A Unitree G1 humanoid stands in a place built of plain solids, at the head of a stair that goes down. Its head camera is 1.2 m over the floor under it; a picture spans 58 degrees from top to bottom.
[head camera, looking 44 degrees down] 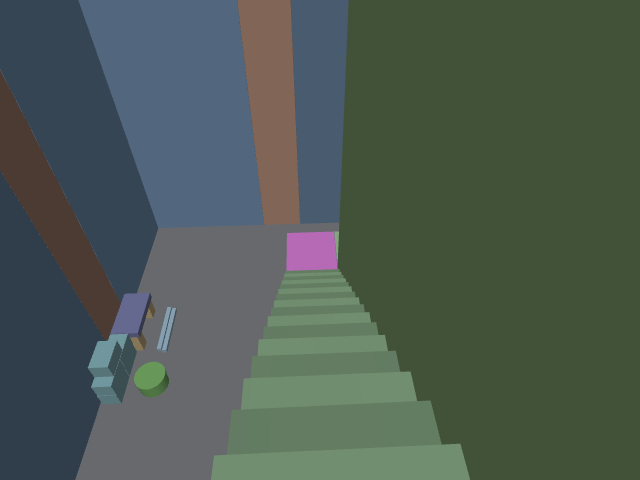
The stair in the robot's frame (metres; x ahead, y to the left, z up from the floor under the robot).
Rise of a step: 0.18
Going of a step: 0.21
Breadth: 0.76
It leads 3 degrees to the left of straight ahead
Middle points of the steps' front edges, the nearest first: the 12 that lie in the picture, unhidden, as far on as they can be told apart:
0.44 -0.10 0.00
0.65 -0.09 -0.18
0.86 -0.08 -0.36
1.06 -0.07 -0.55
1.27 -0.06 -0.73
1.48 -0.05 -0.91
1.68 -0.04 -1.09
1.89 -0.03 -1.27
2.09 -0.02 -1.45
2.30 -0.01 -1.63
2.51 0.00 -1.81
2.71 0.01 -2.00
